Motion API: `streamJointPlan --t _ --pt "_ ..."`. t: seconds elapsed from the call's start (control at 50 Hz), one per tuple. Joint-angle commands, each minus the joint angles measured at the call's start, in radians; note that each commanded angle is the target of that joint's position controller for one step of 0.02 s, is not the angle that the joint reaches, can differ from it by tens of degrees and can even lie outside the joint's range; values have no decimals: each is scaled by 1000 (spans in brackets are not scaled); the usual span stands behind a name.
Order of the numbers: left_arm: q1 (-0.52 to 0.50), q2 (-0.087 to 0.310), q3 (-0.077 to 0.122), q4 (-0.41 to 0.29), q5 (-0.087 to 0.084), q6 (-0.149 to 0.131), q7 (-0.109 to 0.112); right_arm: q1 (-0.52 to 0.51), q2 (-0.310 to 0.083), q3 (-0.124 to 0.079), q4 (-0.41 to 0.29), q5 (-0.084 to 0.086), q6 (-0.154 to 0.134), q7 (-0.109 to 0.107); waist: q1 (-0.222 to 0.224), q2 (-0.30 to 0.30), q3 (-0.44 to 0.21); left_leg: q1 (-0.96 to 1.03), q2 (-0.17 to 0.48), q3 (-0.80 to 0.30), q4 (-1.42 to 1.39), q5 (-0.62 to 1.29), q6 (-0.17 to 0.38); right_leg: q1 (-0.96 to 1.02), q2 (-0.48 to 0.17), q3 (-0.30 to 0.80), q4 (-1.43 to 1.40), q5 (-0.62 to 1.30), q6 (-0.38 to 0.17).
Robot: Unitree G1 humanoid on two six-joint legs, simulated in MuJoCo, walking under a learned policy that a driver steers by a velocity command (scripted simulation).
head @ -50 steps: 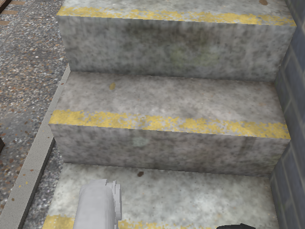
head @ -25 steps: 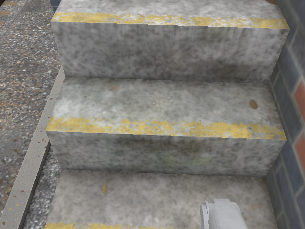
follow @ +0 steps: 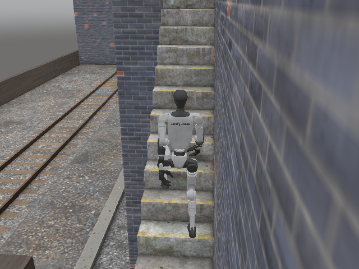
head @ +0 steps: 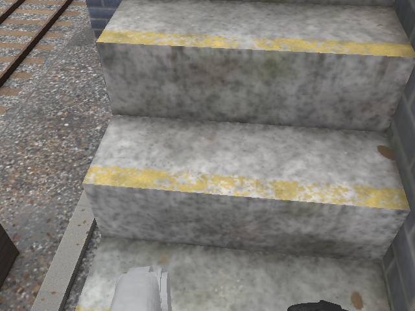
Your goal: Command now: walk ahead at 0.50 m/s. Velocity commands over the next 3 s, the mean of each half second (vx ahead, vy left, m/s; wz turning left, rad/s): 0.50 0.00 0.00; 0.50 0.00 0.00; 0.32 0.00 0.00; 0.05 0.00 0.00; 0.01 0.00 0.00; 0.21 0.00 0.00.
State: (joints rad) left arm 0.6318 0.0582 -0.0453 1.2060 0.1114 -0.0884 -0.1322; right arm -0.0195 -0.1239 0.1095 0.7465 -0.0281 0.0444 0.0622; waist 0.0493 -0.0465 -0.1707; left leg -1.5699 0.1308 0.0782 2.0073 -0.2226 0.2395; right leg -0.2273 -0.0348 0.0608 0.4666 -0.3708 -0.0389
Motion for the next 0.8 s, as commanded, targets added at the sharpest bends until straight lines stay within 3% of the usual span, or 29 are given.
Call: streamJointPlan --t 0.02,0.06,0.08,0.1,0.12,0.14,0.18,0.2,0.22,0.24,0.26,0.28,0.32,0.36,0.38,0.42,0.48,0.5,0.52,0.56,0.6,0.62,0.64,0.66,0.68,0.7,0.72,0.76,0.8 --pt "1 294 44 -44 -39 -34 -12 -372 -63 -11 -238 -2 -2 34 -109 -229 33 808 -119 185 -303 -130 -53 -505 -181 94 -378 1204 -292" --pt "-81 369 79 -68 -101 -60 -41 -227 -129 -33 -210 -8 21 36 -182 -269 14 782 -218 229 -770 -204 -116 30 -207 57 -209 2012 -262" --pt "-79 370 88 -68 -90 -58 -60 -103 -161 -47 -145 -13 26 31 -173 -252 -72 872 -240 222 -1018 -161 -113 223 -203 30 -65 2093 -254" --pt "-40 307 81 -62 -43 -43 -77 203 -243 -103 -30 -16 28 7 -202 -26 -244 1207 -149 -39 -1085 322 -23 89 -173 19 244 1854 -205" --pt "108 201 62 -74 18 -25 -109 400 -310 -132 63 24 30 1 -185 294 -424 1585 39 -573 -1311 297 163 -324 -86 95 523 1129 -175" --pt "-167 201 97 -198 -118 -48 83 396 -173 -144 58 -32 -1 -42 -254 319 -279 1522 202 -865 -1354 -258 197 -494 66 -17 1128 351 -90" --pt "-443 88 85 -416 -76 -25 191 238 -205 -169 164 -11 -55 -56 -129 160 14 1225 146 -740 -1537 -602 43 -769 74 156 1715 274 -86" --pt "-251 168 91 -215 -57 10 47 266 -188 -138 150 14 -80 -10 -166 85 261 1021 113 -763 -1556 -359 42 -910 159 356 1718 436 -109" --pt "-381 25 75 -459 -74 -6 159 223 -142 -163 255 10 -113 -26 6 152 197 1135 121 -443 -1522 -470 -77 -904 119 197 1786 313 -119" --pt "-259 114 62 -301 -57 33 20 193 -73 -119 217 9 -104 9 -38 -27 233 1011 67 -438 -1561 -149 -39 -967 140 281 1634 403 -174" --pt "-324 11 64 -430 -79 14 149 251 -72 -153 295 23 -147 -22 48 74 184 1194 79 -265 -1532 -170 -142 -905 134 163 1722 329 -109" --pt "-381 7 48 -442 -103 8 190 293 -73 -143 315 16 -179 -30 21 39 203 1201 88 -242 -1586 -25 -150 -959 137 133 1779 289 -93" --pt "-461 6 40 -471 -127 20 233 332 -90 -143 345 0 -218 -24 -9 57 254 1162 77 -181 -1698 171 -142 -989 171 57 1837 194 -81" --pt "-547 -15 25 -533 -135 29 248 374 -116 -138 379 28 -245 -11 -7 95 289 1200 92 -173 -1744 200 -99 -1118 154 40 1945 90 -95" --pt "-379 112 16 -477 -51 45 44 392 -107 -130 311 -93 -134 -8 -4 20 120 1326 87 -253 -1642 204 -44 -1241 174 122 1954 194 -176" --pt "-444 96 11 -547 -99 57 -5 449 -165 -123 324 -161 -88 31 6 24 153 1361 113 -183 -1713 233 -66 -1362 126 58 1726 384 -191" --pt "-725 82 -15 -665 -127 123 20 655 -114 -93 402 -113 -99 22 -69 127 136 1385 162 -181 -1897 155 -42 -1351 3 -87 1532 216 -183" --pt "-745 82 -33 -690 -106 152 13 574 -113 -84 395 -107 -71 47 -1 181 131 1198 150 -124 -1967 499 12 -1112 24 -147 1411 164 -221" --pt "-764 118 -17 -703 -111 162 6 487 -170 -89 383 -79 -99 67 65 214 103 1069 168 -103 -1946 1062 61 -839 42 -192 1257 179 -184" --pt "-596 122 -6 -691 -77 195 6 526 -316 -116 399 -25 -147 64 158 270 -59 1402 247 -72 -1768 1964 137 -738 116 -206 1069 108 -94" --pt "-588 171 22 -681 -47 221 4 599 -335 -139 398 11 -130 61 99 335 -100 1682 240 -85 -1625 2225 157 -685 217 -307 705 -14 -71" --pt "-438 207 49 -633 -45 226 10 617 -336 -158 405 -4 -110 67 126 323 -156 1680 193 -61 -1426 2226 131 -526 237 -231 580 29 -97" --pt "-172 265 70 -503 -29 235 15 639 -278 -149 391 -63 -90 87 156 140 -286 1323 133 -125 -1190 1934 84 -98 160 48 518 282 -221" --pt "-52 330 95 -309 -117 129 179 565 -229 -188 257 69 -159 14 98 -35 -370 1304 -144 -19 -854 719 -78 106 -95 565 129 -125 -267" --pt "-193 274 96 -260 -122 109 236 459 -123 -176 235 14 -160 12 8 -67 -208 1080 -234 -153 -385 171 -121 -67 -112 755 -67 -442 -305" --pt "-97 180 57 -326 -59 69 79 345 -22 -132 263 40 -73 18 143 -245 220 474 -231 -429 -75 360 -35 -194 -125 645 46 -453 -287" --pt "-44 101 34 -243 -43 44 22 271 -47 -132 224 -16 -61 -7 106 -172 211 368 -281 -456 47 332 29 -136 -64 609 79 -345 -312" --pt "-176 25 20 -187 -70 24 -15 284 -8 -118 155 -10 -66 -23 -48 90 188 259 -272 -477 40 272 61 -103 -45 425 101 -69 -246" --pt "-257 19 7 -190 -37 23 -19 280 -68 -117 116 -11 -75 -42 -107 61 143 157 -238 -334 115 155 37 -95 -48 302 23 53 -253"
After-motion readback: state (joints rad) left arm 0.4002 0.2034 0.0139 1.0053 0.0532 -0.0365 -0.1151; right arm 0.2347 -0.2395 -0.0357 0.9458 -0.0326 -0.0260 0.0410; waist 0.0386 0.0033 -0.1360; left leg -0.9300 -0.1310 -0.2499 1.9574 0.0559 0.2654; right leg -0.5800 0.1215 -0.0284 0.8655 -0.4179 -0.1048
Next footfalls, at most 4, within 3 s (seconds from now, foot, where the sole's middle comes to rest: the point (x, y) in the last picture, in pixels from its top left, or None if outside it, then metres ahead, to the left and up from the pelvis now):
0.08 left None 0.20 0.12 -0.57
0.60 right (281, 304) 0.42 -0.11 -0.37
1.08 left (203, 154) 0.68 0.07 -0.16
1.60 right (318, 31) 0.88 -0.18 0.04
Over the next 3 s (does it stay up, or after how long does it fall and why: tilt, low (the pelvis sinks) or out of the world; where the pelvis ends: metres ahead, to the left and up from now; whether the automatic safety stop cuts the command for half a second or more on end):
stays up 0.94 -0.02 0.82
